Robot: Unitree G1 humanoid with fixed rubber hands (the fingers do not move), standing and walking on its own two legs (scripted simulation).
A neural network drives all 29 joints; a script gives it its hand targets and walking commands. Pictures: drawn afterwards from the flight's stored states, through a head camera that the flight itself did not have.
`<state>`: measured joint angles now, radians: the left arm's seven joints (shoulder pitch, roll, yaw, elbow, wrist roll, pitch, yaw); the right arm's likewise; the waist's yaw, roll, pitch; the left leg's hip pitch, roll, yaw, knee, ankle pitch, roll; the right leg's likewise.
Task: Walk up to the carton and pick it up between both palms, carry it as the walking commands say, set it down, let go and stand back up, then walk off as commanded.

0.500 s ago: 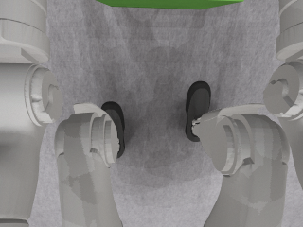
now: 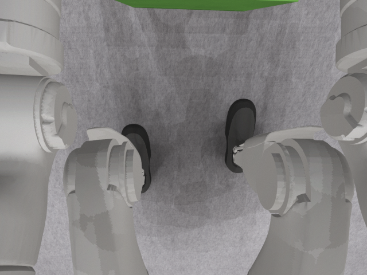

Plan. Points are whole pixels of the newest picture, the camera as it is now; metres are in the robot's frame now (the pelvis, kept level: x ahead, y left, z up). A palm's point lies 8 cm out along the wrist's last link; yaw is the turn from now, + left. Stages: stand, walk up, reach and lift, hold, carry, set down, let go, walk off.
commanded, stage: reach and lift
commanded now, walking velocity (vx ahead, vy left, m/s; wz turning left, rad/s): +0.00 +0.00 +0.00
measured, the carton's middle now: out of the picture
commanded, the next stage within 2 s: none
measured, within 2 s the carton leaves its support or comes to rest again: leaves its support in 1.18 s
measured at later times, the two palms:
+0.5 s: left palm out of the picture +0.59 +0.12 -0.20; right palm out of the picture +0.58 -0.20 -0.19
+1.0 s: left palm out of the picture +0.60 +0.12 -0.20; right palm out of the picture +0.58 -0.20 -0.19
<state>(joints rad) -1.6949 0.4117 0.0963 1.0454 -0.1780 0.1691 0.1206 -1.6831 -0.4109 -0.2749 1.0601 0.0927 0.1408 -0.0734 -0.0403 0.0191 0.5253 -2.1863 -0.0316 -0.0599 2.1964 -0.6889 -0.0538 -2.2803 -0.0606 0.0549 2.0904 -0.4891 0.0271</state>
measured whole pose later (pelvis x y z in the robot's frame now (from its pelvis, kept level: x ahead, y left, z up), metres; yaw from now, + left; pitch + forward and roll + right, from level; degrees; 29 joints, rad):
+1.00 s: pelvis +0.00 +0.00 +0.00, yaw +1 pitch +39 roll -1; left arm -1.72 0.36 0.09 1.05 -0.18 0.21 0.10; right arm -1.69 -0.42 -0.23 1.06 0.09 0.20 -0.01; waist -0.05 0.02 0.52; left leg -2.19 -0.04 -0.06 2.21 -0.69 -0.05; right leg -2.28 -0.06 0.06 2.11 -0.50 0.03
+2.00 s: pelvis -0.02 +0.00 +0.02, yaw +1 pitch +31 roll +0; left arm -1.75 0.33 0.11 0.96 -0.15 0.44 0.18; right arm -1.70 -0.42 -0.23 0.92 0.05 0.49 -0.08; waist -0.05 0.03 0.53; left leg -2.03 -0.05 -0.06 2.14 -0.65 -0.05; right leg -2.10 -0.01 0.09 2.04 -0.47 0.04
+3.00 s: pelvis -0.05 +0.00 +0.10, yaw +2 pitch +23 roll +0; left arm -1.62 0.25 0.25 0.86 -0.02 0.53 0.16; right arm -1.64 -0.38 -0.23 0.88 -0.01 0.58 -0.08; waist -0.05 0.03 0.53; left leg -1.72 -0.05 -0.06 1.84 -0.52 -0.05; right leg -1.77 0.02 0.10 1.75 -0.38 0.07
